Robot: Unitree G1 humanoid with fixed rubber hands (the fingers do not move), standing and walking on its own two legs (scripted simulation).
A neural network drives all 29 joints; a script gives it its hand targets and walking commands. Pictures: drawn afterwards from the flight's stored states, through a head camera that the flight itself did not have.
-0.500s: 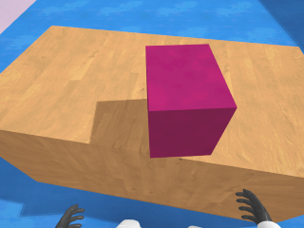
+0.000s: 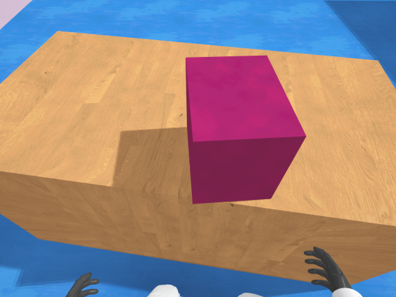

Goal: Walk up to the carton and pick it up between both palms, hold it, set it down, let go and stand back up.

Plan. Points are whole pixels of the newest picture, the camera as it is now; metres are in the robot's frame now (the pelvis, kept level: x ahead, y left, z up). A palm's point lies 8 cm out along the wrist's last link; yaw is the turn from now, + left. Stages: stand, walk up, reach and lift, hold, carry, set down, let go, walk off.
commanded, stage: reach and lift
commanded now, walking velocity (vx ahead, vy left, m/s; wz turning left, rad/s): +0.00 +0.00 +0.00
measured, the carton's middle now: (229, 130) +0.47 -0.04 +0.04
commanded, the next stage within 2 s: none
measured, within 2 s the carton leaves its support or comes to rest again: neither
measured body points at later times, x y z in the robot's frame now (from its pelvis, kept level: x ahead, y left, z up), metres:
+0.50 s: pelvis +0.01 +0.00 +0.03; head +0.01 +0.02 +0.47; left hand +0.18 +0.23 -0.06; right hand +0.18 -0.25 -0.04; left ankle +0.05 +0.14 -0.72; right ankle +0.01 -0.07 -0.72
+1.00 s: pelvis +0.04 +0.00 +0.03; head +0.02 +0.03 +0.48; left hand +0.22 +0.19 -0.02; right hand +0.18 -0.25 -0.01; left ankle +0.05 +0.14 -0.72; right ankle +0.01 -0.07 -0.72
